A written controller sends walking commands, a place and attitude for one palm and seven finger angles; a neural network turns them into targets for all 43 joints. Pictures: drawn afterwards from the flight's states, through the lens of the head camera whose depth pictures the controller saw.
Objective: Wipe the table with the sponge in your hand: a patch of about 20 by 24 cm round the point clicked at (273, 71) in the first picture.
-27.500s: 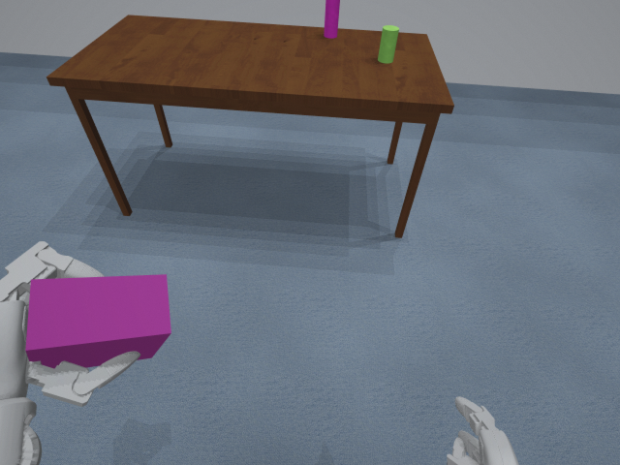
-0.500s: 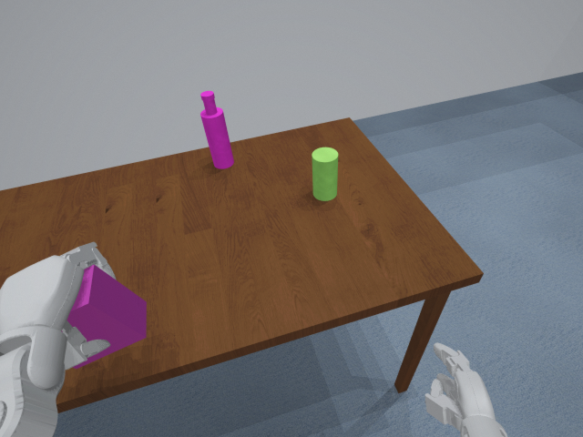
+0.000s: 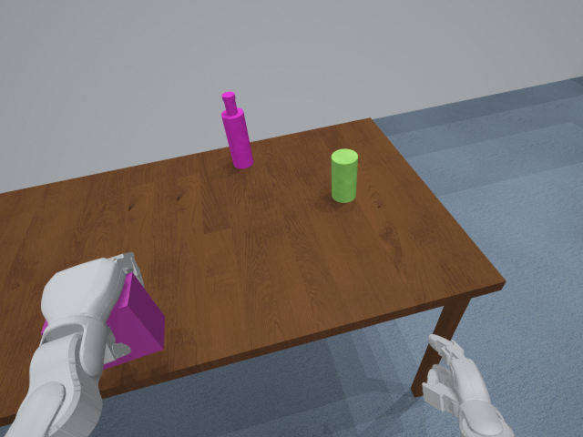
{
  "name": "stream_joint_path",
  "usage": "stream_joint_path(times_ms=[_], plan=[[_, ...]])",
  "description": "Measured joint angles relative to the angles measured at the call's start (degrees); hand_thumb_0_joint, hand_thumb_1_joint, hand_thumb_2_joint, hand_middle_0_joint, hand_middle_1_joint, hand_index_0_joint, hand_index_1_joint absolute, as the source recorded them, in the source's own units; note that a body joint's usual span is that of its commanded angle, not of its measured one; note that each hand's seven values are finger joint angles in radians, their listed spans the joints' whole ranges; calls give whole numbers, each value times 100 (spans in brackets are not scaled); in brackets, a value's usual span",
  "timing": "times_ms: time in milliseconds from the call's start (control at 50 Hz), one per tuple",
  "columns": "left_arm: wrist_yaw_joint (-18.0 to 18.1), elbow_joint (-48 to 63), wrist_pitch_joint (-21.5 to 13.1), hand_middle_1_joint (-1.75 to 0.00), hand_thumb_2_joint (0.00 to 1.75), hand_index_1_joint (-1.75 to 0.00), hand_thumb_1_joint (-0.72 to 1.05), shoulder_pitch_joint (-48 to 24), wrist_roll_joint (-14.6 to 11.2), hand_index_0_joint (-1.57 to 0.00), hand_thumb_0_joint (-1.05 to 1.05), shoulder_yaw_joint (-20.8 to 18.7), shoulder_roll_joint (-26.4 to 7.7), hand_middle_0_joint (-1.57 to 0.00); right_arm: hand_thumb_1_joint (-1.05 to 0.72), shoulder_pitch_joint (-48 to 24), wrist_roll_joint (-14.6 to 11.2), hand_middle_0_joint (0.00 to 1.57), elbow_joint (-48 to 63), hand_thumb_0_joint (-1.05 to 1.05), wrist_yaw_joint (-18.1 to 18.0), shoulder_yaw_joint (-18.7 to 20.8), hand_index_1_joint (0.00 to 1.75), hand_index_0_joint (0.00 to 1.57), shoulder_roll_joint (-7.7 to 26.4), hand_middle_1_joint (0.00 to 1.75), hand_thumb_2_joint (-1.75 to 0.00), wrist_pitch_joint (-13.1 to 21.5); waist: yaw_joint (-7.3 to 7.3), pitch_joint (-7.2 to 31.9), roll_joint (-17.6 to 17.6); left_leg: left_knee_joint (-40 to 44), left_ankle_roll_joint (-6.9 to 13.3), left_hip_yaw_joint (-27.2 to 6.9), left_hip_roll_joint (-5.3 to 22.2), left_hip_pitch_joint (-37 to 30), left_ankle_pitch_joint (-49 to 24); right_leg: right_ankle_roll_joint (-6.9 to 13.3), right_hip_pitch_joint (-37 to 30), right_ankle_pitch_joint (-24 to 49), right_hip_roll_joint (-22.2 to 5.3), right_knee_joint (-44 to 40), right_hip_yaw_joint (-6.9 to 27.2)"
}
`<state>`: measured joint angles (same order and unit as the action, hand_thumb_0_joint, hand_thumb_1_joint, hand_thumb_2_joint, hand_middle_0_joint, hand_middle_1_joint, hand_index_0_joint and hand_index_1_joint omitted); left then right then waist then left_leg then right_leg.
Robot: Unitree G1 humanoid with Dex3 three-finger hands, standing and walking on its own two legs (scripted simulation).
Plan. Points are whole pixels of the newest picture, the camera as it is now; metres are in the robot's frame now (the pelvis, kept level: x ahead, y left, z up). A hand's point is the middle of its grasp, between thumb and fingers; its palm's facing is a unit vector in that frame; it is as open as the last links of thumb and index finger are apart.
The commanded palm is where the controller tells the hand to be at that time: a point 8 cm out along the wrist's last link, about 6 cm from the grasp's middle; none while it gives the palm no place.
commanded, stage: turn the palm down, sponge in hand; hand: left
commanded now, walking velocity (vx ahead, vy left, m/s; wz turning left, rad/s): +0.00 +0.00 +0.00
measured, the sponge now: (116, 330) +0.21 +0.30 +0.04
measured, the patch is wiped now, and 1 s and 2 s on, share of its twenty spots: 0.00 0.00 0.00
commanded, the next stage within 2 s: move the sponge above the wiping area in 0.30 s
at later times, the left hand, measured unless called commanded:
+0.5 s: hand (133, 317) +0.22 +0.26 +0.07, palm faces -0.06 -0.09 -0.99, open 10.1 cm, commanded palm +0.20 +0.27 +0.15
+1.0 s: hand (116, 306) +0.24 +0.30 +0.06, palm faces -0.02 -0.05 -1.00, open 10.1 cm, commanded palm +0.21 +0.30 +0.13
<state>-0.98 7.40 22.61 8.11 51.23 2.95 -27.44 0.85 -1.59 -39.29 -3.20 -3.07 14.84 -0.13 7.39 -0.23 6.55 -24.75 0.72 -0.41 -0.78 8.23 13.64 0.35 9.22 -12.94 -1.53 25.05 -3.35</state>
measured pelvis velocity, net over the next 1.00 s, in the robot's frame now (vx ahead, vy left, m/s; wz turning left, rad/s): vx -0.01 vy -0.01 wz -0.02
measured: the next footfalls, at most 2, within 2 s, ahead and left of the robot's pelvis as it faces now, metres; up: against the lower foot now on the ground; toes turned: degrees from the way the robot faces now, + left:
none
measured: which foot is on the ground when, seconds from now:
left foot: down 0.00-1.00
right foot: down 0.00-1.00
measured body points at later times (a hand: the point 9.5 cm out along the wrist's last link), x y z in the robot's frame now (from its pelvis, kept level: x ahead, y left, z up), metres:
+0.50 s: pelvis +0.00 -0.02 +0.00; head -0.01 -0.06 +0.45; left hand +0.22 +0.26 +0.13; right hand +0.25 -0.23 -0.08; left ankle +0.00 +0.11 -0.74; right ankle +0.01 -0.12 -0.74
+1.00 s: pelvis -0.01 -0.01 +0.00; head +0.00 -0.03 +0.45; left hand +0.23 +0.30 +0.12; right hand +0.22 -0.23 -0.09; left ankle +0.00 +0.11 -0.74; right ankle +0.01 -0.12 -0.74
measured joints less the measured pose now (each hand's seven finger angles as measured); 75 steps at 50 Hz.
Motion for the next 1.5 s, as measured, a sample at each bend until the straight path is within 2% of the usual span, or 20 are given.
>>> stream_joint_path(times_ms=[80,160,220,280,340,400,500,580,680,760,860,960,1020,1060,1140,1180,1280,1380,1420,1500], plan=[[-166,137,-364,-133,104,-133,-51,149,59,-74,0,121,-30,-73,-91,-20,45,20,49,2,-13,8,30,20,-7,30,-90,28,18,-40,-27,37,-22,22,29,-35,-7,26,-4,-3,31,0,23],[9,243,-702,-133,104,-132,-51,251,166,-74,0,18,-122,-73,-91,11,74,20,13,2,-5,42,30,20,-48,30,-90,37,72,-35,-90,44,-71,43,101,-78,17,78,-44,2,104,-35,44],[209,185,-690,-133,104,-132,-51,194,149,-74,0,-120,-124,-73,-91,32,51,20,-47,1,7,77,30,20,-47,30,-90,26,88,-14,-106,47,-105,29,137,-92,24,107,-70,7,141,-64,29],[295,78,-466,-133,104,-132,-51,98,84,-74,0,-210,-66,-73,-91,24,6,20,-86,2,13,103,30,20,-13,30,-90,14,61,-3,-88,51,-123,9,152,-87,16,121,-73,11,155,-71,10],[228,-3,-232,-133,104,-133,-51,48,45,-74,0,-169,-11,-73,-91,1,-26,20,-81,2,2,111,30,20,45,30,-90,2,23,-13,-51,71,-128,-1,146,-89,-6,127,-62,9,150,-57,2],[79,-28,-183,-133,104,-133,-51,78,22,-74,0,-38,25,-73,-91,-3,-29,20,-36,2,-12,126,30,20,87,30,-90,25,-17,-28,-20,74,-125,-4,135,-74,-19,127,-33,0,138,-23,-1],[12,-34,-519,-133,104,-132,-51,192,66,-74,0,26,-49,-73,-91,10,10,20,-24,2,-58,130,30,20,69,30,-90,65,-14,-44,-49,50,-137,34,160,-67,-4,144,5,-14,163,28,38],[173,-207,-713,-133,104,-132,-51,172,80,-74,0,-236,-202,-73,-91,48,-7,20,-75,2,-83,140,30,20,14,30,-90,62,4,-50,-128,20,-164,59,208,-71,17,173,5,-7,213,32,63],[265,-503,-620,-133,104,-132,-51,30,9,-74,0,-527,-267,-73,-91,118,-58,20,-129,2,-104,183,30,20,47,30,-90,97,-19,-59,-145,-32,-169,27,217,-26,25,173,5,13,222,14,34],[135,-737,-616,-133,104,-133,-51,-67,-29,-74,0,-454,-233,-73,-91,157,-77,20,-138,2,-150,212,30,20,120,30,-90,155,-51,-80,-103,-66,-135,-2,174,52,11,139,59,24,178,28,7],[46,-966,-1009,-133,104,-132,-51,-169,53,-74,0,-316,-207,-73,-91,200,-35,20,-154,2,-207,233,30,20,95,30,-90,229,-54,-115,-136,-112,-98,16,137,162,6,106,173,33,141,75,28],[332,-1012,-1374,-133,104,-132,-51,-269,191,-74,0,-427,-207,-73,-91,267,-9,20,-203,2,-201,257,30,20,-22,30,-90,271,-46,-93,-218,-154,-80,54,134,238,29,89,247,46,139,83,68],[529,-1090,-1312,-133,104,-132,-51,-346,191,-74,0,-534,-192,-73,-91,289,-32,20,-243,2,-174,264,30,20,-65,30,-90,243,-68,-32,-230,-167,-66,67,123,280,40,69,282,50,129,73,82],[586,-1192,-1132,-133,104,-132,-51,-415,160,-74,0,-566,-183,-73,-91,293,-65,20,-249,2,-157,258,30,20,-68,30,-90,207,-94,2,-221,-169,-52,71,107,305,43,52,304,50,113,73,87],[481,-1467,-789,-133,104,-133,-51,-546,113,-74,0,-514,-183,-73,-91,287,-112,20,-227,2,-149,228,30,20,-27,30,-90,140,-138,23,-199,-158,-18,61,58,344,34,17,340,40,65,79,79],[365,-1516,-739,-133,104,-133,-51,-544,109,-74,0,-455,-173,-73,-91,299,-116,20,-184,2,-143,232,30,20,-3,30,-90,139,-152,18,-186,-170,1,47,37,367,38,1,351,33,43,83,66],[231,-1394,-1082,-133,104,-133,-51,-380,166,-74,0,-368,-139,-73,-91,335,-63,20,-131,2,-145,257,30,20,1,30,-90,173,-121,8,-210,-228,28,36,21,404,88,-21,361,4,29,95,56],[490,-1155,-1415,-133,104,-132,-51,-232,321,-74,0,-407,-123,-73,-91,360,-16,20,-129,1,-105,304,30,20,-58,30,-90,195,-56,39,-250,-297,20,27,37,439,152,-14,371,-31,45,111,49],[617,-1147,-1391,-133,104,-132,-51,-229,339,-74,0,-448,-114,-73,-91,345,-22,20,-145,1,-79,311,30,20,-78,30,-90,173,-41,63,-251,-306,12,22,42,452,163,-11,379,-38,50,110,45],[717,-1396,-1118,-133,104,-133,-51,-366,275,-74,0,-516,-123,-73,-91,285,-69,20,-177,1,-67,283,30,20,-93,30,-90,100,-49,99,-246,-298,3,2,42,487,159,-10,414,-49,49,118,26]])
